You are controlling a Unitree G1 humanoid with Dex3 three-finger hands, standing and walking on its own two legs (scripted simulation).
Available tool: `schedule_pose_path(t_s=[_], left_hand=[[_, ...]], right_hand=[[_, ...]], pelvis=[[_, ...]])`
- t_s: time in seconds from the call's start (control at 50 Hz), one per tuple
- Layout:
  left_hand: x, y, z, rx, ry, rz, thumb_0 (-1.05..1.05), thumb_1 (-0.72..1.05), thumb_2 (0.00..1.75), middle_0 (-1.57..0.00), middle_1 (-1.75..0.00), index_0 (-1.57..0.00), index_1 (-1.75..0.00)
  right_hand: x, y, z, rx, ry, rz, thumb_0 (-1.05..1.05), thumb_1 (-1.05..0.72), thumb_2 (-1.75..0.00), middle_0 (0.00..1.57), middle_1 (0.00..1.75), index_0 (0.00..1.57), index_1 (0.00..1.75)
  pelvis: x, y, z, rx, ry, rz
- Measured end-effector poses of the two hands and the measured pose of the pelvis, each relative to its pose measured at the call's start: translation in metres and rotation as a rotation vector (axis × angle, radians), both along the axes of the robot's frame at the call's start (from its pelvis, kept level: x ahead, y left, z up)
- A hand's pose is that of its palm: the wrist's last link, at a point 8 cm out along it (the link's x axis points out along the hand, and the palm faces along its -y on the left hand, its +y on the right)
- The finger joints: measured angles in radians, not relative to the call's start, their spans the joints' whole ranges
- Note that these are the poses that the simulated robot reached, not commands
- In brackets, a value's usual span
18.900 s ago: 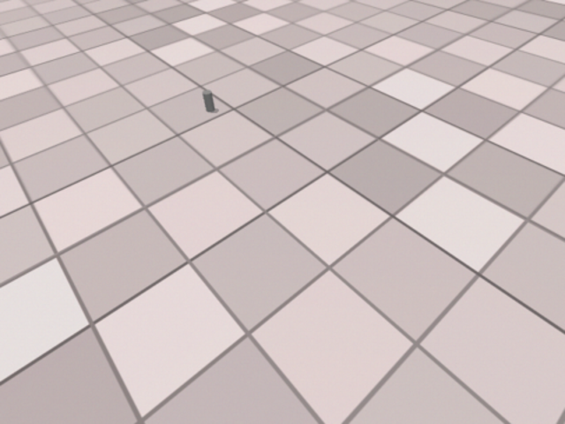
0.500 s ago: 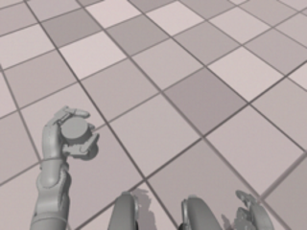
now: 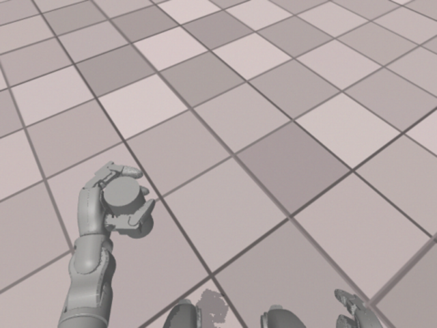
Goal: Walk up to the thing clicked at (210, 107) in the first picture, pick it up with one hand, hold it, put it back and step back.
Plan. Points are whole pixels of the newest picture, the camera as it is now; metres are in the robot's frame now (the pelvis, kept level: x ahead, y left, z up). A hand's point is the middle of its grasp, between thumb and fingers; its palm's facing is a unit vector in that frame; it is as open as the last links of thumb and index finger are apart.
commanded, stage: lift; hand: left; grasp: from the side
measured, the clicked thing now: (131, 209) +0.34 +0.19 +0.01
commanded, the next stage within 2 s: hold in 0.48 s
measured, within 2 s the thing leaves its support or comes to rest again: neither
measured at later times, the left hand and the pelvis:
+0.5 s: hand (135, 187) +0.36 +0.17 +0.06, palm faces +0.14 -0.99 -0.02, open 8.2 cm; pelvis +0.02 -0.01 +0.03, yaw +0 degrees
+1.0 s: hand (131, 186) +0.35 +0.17 +0.08, palm faces +0.15 -0.99 -0.02, open 8.2 cm; pelvis +0.02 +0.00 +0.04, yaw +0 degrees
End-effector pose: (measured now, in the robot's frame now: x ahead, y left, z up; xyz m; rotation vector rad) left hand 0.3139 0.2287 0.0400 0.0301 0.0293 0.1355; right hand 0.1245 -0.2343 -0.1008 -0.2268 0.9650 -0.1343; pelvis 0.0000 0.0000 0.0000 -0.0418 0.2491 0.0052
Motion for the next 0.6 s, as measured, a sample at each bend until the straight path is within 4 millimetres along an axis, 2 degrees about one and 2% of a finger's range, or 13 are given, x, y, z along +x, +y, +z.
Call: schedule_pose_path(t_s=[0.32,0.6], left_hand=[[0.009,-0.009,0.021,-0.012,0.004,0.005,0.00,-0.17,1.13,-0.84,-1.08,-0.81,-1.07],[0.015,-0.014,0.030,-0.018,0.008,0.003,0.00,-0.17,1.13,-0.84,-1.08,-0.81,-1.07]], right_hand=[[0.011,-0.006,0.020,-0.005,0.002,0.003,0.00,-0.91,-0.89,0.20,0.30,0.20,0.30],[0.014,-0.011,0.030,-0.008,0.009,-0.006,0.00,-0.90,-0.89,0.20,0.30,0.20,0.30]], pelvis=[[0.012,-0.004,0.021,0.010,-0.049,0.000],[0.019,-0.006,0.031,0.016,-0.076,-0.001]])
